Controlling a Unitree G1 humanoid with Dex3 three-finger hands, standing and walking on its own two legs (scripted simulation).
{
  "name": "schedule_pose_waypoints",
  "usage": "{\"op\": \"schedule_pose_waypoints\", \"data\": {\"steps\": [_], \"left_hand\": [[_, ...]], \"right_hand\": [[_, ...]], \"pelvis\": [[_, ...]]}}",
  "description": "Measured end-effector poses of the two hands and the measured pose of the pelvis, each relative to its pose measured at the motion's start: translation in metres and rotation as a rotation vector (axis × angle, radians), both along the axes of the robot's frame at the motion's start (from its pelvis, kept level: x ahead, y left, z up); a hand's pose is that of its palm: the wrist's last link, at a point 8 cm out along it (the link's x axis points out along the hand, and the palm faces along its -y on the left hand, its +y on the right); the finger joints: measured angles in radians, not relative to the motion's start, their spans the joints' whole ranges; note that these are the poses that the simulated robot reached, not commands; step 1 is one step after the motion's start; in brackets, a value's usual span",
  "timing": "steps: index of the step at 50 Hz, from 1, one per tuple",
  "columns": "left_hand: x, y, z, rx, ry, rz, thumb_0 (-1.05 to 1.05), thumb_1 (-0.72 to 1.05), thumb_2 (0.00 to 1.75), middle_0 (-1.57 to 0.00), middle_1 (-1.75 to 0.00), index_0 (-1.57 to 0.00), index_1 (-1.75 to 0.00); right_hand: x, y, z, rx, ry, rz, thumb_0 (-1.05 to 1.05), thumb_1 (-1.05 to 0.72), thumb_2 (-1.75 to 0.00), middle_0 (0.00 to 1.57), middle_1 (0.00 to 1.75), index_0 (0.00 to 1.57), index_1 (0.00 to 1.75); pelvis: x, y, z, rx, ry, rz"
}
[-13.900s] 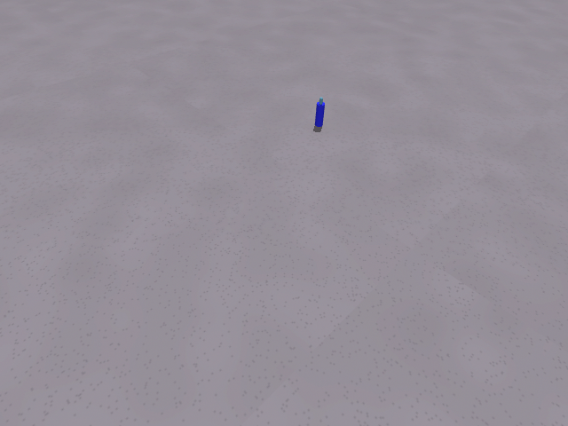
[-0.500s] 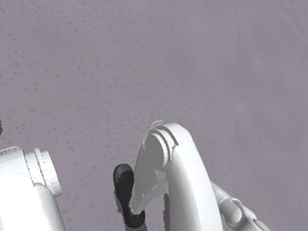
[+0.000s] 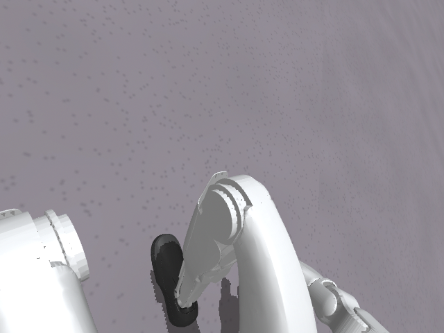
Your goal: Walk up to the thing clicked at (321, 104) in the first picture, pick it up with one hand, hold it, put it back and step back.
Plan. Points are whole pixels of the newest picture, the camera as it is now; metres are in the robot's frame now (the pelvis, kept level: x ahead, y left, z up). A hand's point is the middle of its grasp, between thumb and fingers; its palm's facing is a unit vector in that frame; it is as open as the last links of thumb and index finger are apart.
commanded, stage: close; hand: left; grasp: from the side
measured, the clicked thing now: out of the picture +0.46 +0.29 -0.19
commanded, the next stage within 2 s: settle in 0.58 s
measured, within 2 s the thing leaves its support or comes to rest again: leaves its support in 0.98 s
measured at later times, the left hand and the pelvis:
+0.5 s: hand out of the picture +0.44 +0.29 -0.17, palm faces +0.27 -0.96 -0.01, open 9.0 cm; pelvis +0.00 +0.00 +0.00, yaw -1 degrees
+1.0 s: hand out of the picture +0.45 +0.29 -0.16, palm faces +0.26 -0.96 -0.01, open 8.7 cm; pelvis +0.00 +0.00 +0.01, yaw -1 degrees
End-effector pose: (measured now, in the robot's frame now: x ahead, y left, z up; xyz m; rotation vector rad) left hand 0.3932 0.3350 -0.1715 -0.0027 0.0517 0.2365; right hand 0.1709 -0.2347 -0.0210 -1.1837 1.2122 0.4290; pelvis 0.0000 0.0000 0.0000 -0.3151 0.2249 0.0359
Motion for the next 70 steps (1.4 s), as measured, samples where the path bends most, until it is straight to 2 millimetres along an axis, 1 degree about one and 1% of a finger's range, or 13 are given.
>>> {"op": "schedule_pose_waypoints", "data": {"steps": [4,9,17,27,29,34,45,49,53,57,62,70], "left_hand": [[0.005,-0.001,0.003,0.005,-0.012,-0.001,-0.01,-0.27,0.19,-0.2,-0.15,-0.18,-0.16],[0.008,0.004,0.006,0.006,-0.009,0.031,-0.01,-0.16,0.28,-0.28,-0.24,-0.27,-0.25],[0.011,0.005,0.007,0.023,0.003,0.023,-0.01,0.03,0.45,-0.43,-0.4,-0.42,-0.4],[0.014,0.005,0.005,0.014,-0.001,0.035,0.0,0.25,0.65,-0.65,-0.63,-0.63,-0.62],[0.015,0.006,0.005,0.014,-0.001,0.037,0.0,0.23,0.66,-0.69,-0.68,-0.63,-0.66],[0.016,0.008,0.005,0.01,0.002,0.056,0.0,0.13,0.72,-0.74,-0.79,-0.69,-0.78],[0.02,0.008,0.004,0.011,0.002,0.041,0.01,-0.16,0.93,-0.82,-1.07,-0.8,-1.08],[0.022,0.007,0.008,0.013,-0.011,0.033,0.01,-0.24,0.99,-0.85,-1.16,-0.82,-1.16],[0.025,0.007,0.021,0.024,-0.046,0.023,0.01,-0.32,1.03,-0.88,-1.22,-0.86,-1.23],[0.027,0.011,0.039,0.029,-0.073,0.029,0.0,-0.38,1.08,-0.9,-1.27,-0.88,-1.27],[0.024,0.015,0.064,0.049,-0.075,0.016,0.0,-0.38,1.09,-0.89,-1.28,-0.87,-1.28],[0.013,0.024,0.106,0.059,-0.083,0.038,0.0,-0.38,1.09,-0.89,-1.27,-0.88,-1.27]], "right_hand": [[0.002,0.001,0.001,-0.004,0.0,0.007,0.0,-0.9,-0.9,0.21,0.3,0.21,0.3],[0.001,0.001,0.002,-0.006,-0.001,0.01,0.0,-0.89,-0.9,0.21,0.3,0.2,0.3],[-0.006,-0.001,0.001,-0.012,0.019,0.0,0.0,-0.88,-0.9,0.21,0.3,0.2,0.3],[-0.012,-0.002,0.005,-0.035,0.034,-0.007,0.0,-0.87,-0.89,0.21,0.3,0.21,0.3],[-0.013,-0.002,0.006,-0.039,0.035,-0.007,0.0,-0.87,-0.89,0.21,0.3,0.21,0.3],[-0.012,-0.001,0.008,-0.046,0.034,-0.006,0.0,-0.87,-0.89,0.21,0.3,0.2,0.3],[-0.01,0.0,0.009,-0.051,0.038,-0.012,0.0,-0.89,-0.9,0.21,0.3,0.2,0.3],[-0.01,-0.001,0.008,-0.046,0.038,-0.022,0.0,-0.89,-0.9,0.21,0.3,0.2,0.3],[-0.01,-0.002,0.005,-0.033,0.03,-0.047,0.0,-0.89,-0.9,0.21,0.3,0.2,0.3],[-0.01,-0.004,0.002,-0.008,0.009,-0.086,0.0,-0.9,-0.9,0.21,0.3,0.2,0.3],[-0.01,-0.006,-0.002,0.041,-0.02,-0.149,0.0,-0.9,-0.9,0.21,0.3,0.2,0.3],[-0.01,-0.011,-0.009,0.128,-0.067,-0.245,0.0,-0.89,-0.9,0.21,0.3,0.2,0.3]], "pelvis": [[0.0,0.0,0.001,-0.003,-0.003,-0.003],[-0.001,-0.001,0.001,-0.005,-0.006,-0.006],[-0.001,-0.001,0.003,-0.006,-0.002,-0.01],[-0.002,0.0,0.004,-0.013,-0.004,-0.015],[-0.002,0.0,0.005,-0.015,-0.005,-0.015],[-0.002,0.0,0.006,-0.018,-0.005,-0.016],[-0.002,0.002,0.007,-0.022,0.001,-0.016],[-0.001,0.001,0.008,-0.019,0.004,-0.012],[-0.001,0.001,0.008,-0.013,0.012,-0.007],[-0.001,0.0,0.01,-0.002,0.028,-0.003],[0.0,-0.002,0.013,0.017,0.058,0.005],[0.002,-0.006,0.018,0.05,0.112,0.024]]}}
